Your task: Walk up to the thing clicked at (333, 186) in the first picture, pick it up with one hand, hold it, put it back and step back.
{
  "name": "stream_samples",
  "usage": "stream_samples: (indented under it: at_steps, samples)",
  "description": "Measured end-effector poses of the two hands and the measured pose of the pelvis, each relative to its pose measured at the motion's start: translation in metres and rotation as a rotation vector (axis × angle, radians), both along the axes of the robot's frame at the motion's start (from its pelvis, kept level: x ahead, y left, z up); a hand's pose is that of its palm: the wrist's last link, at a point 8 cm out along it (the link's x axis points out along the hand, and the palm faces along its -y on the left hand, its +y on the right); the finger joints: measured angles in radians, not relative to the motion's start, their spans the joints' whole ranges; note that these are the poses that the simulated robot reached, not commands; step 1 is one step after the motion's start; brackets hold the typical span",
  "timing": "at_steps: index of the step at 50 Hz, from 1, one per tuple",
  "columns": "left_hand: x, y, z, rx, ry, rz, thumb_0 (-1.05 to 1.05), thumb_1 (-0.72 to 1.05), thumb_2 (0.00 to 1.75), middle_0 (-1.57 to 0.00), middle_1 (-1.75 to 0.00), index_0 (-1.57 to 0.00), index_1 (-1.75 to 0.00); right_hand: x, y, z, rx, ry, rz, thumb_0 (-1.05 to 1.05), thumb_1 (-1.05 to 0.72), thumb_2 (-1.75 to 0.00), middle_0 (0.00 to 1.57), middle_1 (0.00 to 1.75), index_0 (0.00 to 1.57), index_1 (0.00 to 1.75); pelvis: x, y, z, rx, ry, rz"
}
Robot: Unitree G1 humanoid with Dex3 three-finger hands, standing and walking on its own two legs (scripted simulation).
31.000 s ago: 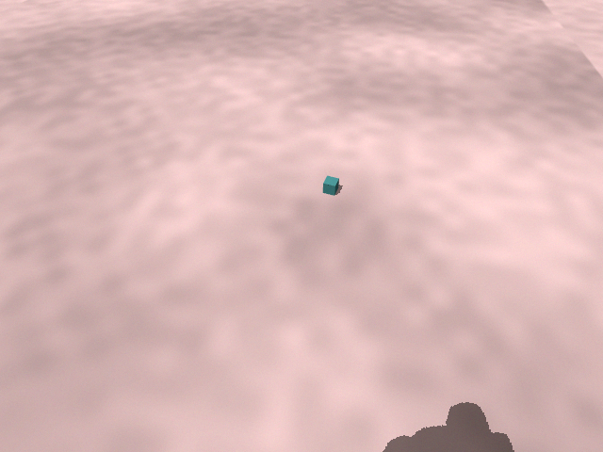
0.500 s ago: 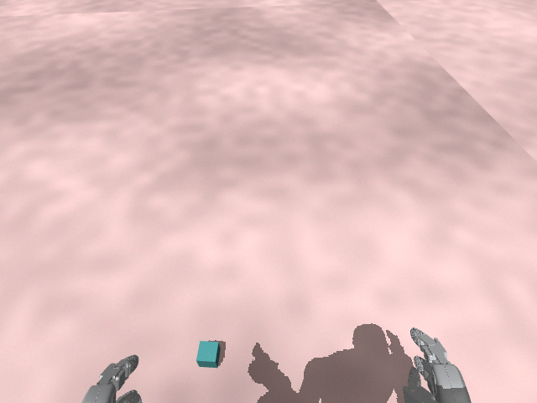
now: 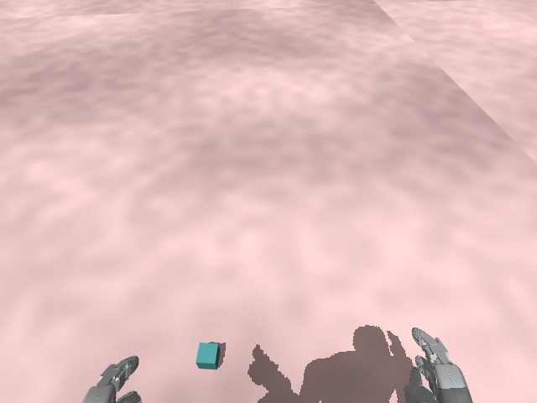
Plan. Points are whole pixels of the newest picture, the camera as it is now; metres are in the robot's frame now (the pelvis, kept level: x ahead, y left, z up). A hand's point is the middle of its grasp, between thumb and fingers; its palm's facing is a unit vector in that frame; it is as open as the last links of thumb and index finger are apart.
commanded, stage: home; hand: left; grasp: from above
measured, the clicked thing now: (208, 356) +0.45 +0.20 -0.68
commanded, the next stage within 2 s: stand in 0.14 s
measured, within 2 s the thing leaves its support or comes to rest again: neither
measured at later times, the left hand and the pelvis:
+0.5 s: hand out of the picture +0.11 +0.24 -0.10, palm faces +0.04 -0.94 -0.34, open 7.4 cm; pelvis -0.01 +0.00 +0.03, yaw +0 degrees
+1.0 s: hand out of the picture +0.04 +0.24 -0.10, palm faces +0.06 -0.95 -0.32, open 7.4 cm; pelvis +0.00 +0.01 +0.06, yaw +1 degrees
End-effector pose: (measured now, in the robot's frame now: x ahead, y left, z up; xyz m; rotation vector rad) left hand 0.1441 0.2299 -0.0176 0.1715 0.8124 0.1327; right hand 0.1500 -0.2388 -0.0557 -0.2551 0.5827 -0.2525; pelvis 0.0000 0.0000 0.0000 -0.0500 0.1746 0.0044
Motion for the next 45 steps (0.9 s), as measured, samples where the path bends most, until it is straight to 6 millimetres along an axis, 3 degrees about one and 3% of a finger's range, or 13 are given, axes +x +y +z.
stream_samples:
  at_steps: [12,17,26,34,39,45]
  samples:
    - [-0.001,0.0,0.0,0.001,-0.003,0.001,0.01,0.91,0.9,-0.2,-0.3,-0.2,-0.3,-0.002,-0.001,0.0,-0.001,0.001,-0.002,0.01,-0.9,-0.9,0.21,0.3,0.2,0.3,-0.001,-0.001,0.0,0.0,-0.003,0.001]
    - [0.0,0.017,-0.027,0.103,0.001,-0.039,0.01,0.9,0.9,-0.21,-0.3,-0.2,-0.3,-0.011,-0.009,-0.018,-0.05,0.262,0.141,0.01,-0.9,-0.9,0.21,0.3,0.2,0.3,-0.01,0.0,0.011,0.032,-0.098,-0.002]
    - [-0.051,0.053,-0.052,0.131,0.227,0.052,0.01,0.91,0.9,-0.21,-0.3,-0.2,-0.3,-0.049,-0.031,-0.016,-0.013,0.473,0.058,0.01,-0.9,-0.9,0.21,0.3,0.21,0.3,-0.006,0.003,0.032,0.046,-0.161,-0.002]
    - [-0.097,0.058,-0.056,0.104,0.396,0.118,0.01,0.91,0.9,-0.2,-0.3,-0.2,-0.3,-0.073,-0.029,-0.014,0.011,0.586,0.005,0.01,-0.9,-0.9,0.21,0.3,0.2,0.3,0.001,0.008,0.049,0.043,-0.199,0.003]
    - [-0.111,0.056,-0.055,0.089,0.454,0.135,0.01,0.91,0.9,-0.21,-0.3,-0.2,-0.3,-0.08,-0.023,-0.012,0.03,0.617,-0.01,0.01,-0.9,-0.9,0.21,0.3,0.2,0.3,0.002,0.009,0.056,0.045,-0.22,0.004]
    - [-0.115,0.055,-0.051,0.085,0.471,0.139,0.01,0.91,0.9,-0.21,-0.3,-0.2,-0.3,-0.082,-0.021,-0.01,0.045,0.628,-0.017,0.01,-0.9,-0.9,0.21,0.3,0.2,0.3,0.001,0.009,0.062,0.049,-0.238,0.005]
